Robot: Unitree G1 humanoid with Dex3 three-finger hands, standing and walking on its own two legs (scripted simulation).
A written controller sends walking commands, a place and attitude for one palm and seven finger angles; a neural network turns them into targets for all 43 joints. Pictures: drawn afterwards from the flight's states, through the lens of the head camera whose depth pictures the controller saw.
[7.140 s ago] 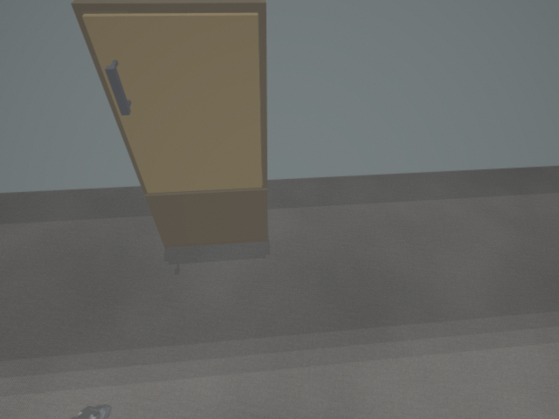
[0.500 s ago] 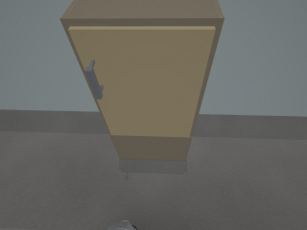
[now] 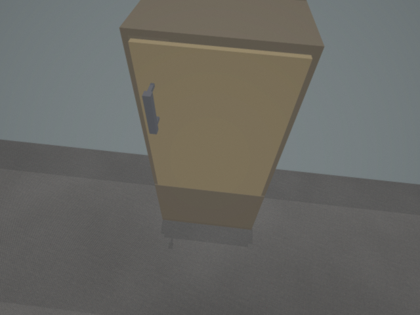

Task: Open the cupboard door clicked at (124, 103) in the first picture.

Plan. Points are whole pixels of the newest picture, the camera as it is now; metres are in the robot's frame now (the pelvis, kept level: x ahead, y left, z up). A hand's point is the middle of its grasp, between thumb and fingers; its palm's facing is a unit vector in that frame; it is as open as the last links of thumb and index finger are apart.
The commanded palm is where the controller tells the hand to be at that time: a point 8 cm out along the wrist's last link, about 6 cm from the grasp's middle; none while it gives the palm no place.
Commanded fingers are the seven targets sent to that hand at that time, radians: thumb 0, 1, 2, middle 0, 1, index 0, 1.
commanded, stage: come to a stop and stand still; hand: left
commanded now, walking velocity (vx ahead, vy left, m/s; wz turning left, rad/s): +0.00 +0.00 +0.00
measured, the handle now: (152, 109) +0.60 +0.21 +0.02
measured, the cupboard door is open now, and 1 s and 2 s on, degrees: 0 0 0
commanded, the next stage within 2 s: look again from close up in 0.36 s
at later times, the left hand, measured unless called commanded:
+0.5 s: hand out of the picture +0.02 +0.19 -0.18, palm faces -0.02 -0.99 -0.17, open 7.3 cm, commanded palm none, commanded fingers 0.00 0.90 0.90 -0.20 -0.30 -0.20 -0.30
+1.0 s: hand out of the picture +0.04 +0.21 -0.16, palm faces +0.01 -0.96 -0.27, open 7.4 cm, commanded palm none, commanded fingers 0.00 0.90 0.90 -0.20 -0.30 -0.20 -0.30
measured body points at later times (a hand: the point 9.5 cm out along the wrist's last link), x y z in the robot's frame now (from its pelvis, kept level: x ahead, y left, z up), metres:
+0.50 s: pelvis +0.01 +0.02 +0.00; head +0.03 +0.03 +0.45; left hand +0.02 +0.24 -0.16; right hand -0.01 -0.20 -0.15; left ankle -0.04 +0.12 -0.74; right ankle +0.02 -0.13 -0.74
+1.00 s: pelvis -0.03 +0.00 +0.00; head -0.06 +0.00 +0.45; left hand +0.04 +0.26 -0.14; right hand +0.02 -0.27 -0.13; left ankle -0.04 +0.12 -0.74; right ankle +0.02 -0.13 -0.74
